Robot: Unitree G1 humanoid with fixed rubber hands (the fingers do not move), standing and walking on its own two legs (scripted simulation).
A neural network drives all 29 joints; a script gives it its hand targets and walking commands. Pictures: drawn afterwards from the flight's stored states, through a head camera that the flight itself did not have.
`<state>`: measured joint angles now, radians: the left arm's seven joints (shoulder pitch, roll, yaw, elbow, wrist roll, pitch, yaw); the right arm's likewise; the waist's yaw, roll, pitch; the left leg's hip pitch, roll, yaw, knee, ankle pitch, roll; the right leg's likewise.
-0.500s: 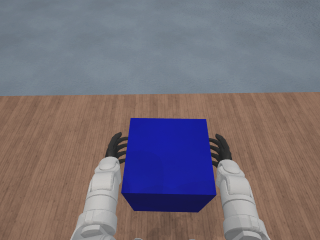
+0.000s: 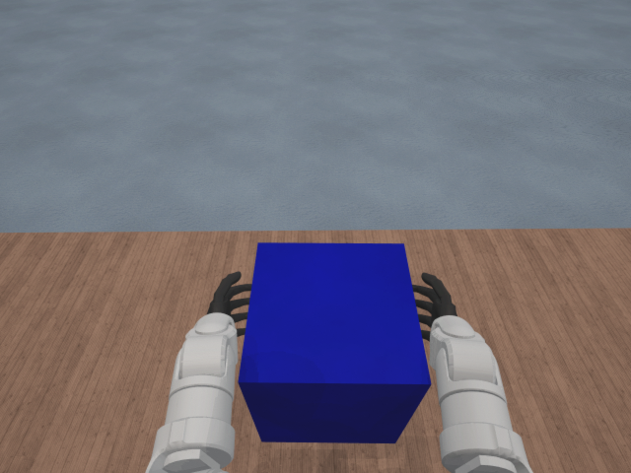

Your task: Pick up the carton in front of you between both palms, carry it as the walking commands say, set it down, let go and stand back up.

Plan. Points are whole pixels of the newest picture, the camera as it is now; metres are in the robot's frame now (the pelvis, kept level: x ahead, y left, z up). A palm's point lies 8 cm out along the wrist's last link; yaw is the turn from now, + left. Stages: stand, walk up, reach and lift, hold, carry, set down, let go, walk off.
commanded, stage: reach and lift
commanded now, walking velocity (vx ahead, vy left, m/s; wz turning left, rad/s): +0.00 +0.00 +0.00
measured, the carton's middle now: (329, 347) +0.30 +0.00 -0.05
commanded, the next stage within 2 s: hold in 0.70 s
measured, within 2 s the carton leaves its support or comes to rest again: neither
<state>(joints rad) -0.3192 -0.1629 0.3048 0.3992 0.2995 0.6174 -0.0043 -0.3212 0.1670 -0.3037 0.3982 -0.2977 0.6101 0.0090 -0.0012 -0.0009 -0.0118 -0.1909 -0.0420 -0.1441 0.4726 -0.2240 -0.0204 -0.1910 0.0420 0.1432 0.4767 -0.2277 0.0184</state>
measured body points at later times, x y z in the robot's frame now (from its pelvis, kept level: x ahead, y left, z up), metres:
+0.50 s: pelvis +0.02 +0.00 +0.01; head -0.01 +0.00 +0.46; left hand +0.32 +0.15 +0.03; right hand +0.32 -0.15 +0.03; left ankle +0.03 +0.13 -0.74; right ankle +0.02 -0.13 -0.74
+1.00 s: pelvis +0.01 +0.00 +0.01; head -0.04 +0.00 +0.45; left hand +0.31 +0.15 +0.05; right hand +0.31 -0.15 +0.05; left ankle +0.03 +0.13 -0.74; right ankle +0.02 -0.13 -0.74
